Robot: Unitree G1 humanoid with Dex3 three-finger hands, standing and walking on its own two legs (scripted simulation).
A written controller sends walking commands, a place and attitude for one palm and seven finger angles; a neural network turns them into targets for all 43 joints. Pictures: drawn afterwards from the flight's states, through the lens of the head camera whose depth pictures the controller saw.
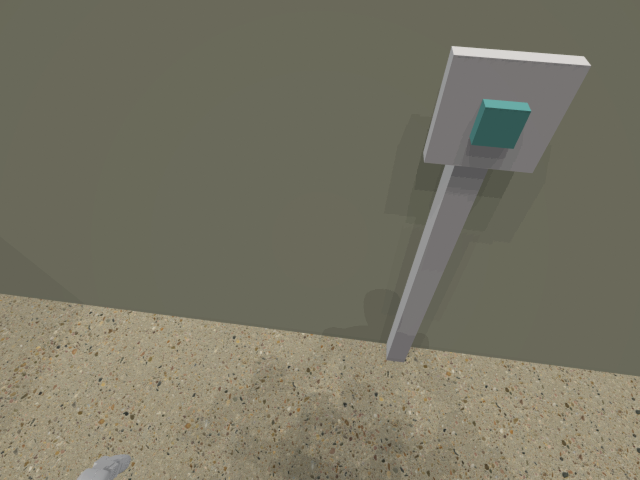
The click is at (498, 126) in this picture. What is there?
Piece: button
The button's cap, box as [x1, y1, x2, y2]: [470, 99, 530, 148]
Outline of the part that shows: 483,99 470,134 471,144 513,148 530,112 527,103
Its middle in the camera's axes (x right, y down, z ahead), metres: +0.27 -0.17 +0.58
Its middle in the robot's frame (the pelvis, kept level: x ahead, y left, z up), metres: +0.59 -0.24 +0.16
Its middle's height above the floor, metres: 0.93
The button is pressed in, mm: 0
